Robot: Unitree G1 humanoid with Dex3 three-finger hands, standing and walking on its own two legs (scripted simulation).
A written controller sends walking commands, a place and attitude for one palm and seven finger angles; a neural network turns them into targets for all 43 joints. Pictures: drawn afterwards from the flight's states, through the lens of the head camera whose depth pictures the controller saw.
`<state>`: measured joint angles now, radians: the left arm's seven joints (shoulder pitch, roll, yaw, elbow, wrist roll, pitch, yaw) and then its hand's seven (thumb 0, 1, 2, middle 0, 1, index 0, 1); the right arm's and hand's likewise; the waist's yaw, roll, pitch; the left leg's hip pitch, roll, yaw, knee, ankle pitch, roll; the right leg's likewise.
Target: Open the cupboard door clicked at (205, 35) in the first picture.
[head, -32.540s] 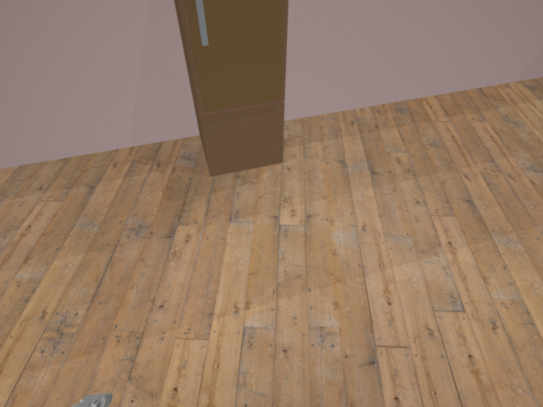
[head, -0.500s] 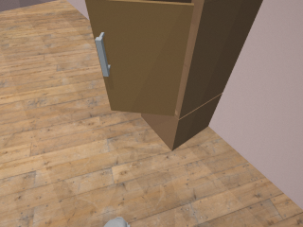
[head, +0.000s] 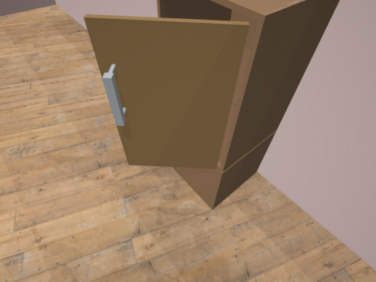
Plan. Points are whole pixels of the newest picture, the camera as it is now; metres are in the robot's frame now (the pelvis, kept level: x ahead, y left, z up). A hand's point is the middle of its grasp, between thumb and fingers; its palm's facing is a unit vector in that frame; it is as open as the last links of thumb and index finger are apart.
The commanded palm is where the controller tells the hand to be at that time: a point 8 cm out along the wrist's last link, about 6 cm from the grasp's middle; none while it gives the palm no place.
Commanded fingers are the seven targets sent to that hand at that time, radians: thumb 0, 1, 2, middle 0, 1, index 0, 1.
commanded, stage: come to a stop and stand still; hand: left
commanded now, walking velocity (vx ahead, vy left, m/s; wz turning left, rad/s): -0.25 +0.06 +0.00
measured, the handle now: (117, 96) +0.56 +0.24 +0.06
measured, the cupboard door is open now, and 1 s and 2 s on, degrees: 48 48 48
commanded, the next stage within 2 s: look again from close up in 1.20 s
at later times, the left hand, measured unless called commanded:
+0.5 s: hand out of the picture +0.02 +0.21 -0.17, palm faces +0.06 -0.98 -0.19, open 7.4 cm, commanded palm none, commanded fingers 0.00 0.90 0.90 -0.20 -0.30 -0.20 -0.30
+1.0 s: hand out of the picture -0.03 +0.19 -0.17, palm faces +0.01 -0.98 -0.20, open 7.4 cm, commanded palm none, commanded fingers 0.00 0.90 0.90 -0.20 -0.30 -0.20 -0.30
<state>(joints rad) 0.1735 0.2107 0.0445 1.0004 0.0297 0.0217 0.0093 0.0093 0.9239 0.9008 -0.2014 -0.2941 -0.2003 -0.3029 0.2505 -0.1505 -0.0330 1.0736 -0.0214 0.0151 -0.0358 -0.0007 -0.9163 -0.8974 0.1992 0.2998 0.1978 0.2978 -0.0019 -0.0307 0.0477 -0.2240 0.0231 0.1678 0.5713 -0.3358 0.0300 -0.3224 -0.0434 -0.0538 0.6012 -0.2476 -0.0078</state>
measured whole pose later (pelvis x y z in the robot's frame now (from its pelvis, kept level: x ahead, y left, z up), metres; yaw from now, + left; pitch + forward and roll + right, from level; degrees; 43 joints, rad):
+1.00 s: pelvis -0.05 +0.01 +0.01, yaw +1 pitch -2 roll +0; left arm 0.30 0.17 -0.02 1.04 0.02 -0.01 0.03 0.01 0.90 0.90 -0.20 -0.29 -0.20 -0.30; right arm 0.28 -0.17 0.00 1.03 -0.02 0.00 -0.01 0.01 -0.91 -0.90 0.20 0.30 0.20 0.30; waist -0.01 0.00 0.02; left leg -0.26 0.01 0.06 0.52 -0.24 0.02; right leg -0.21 -0.01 0.00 0.53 -0.29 0.00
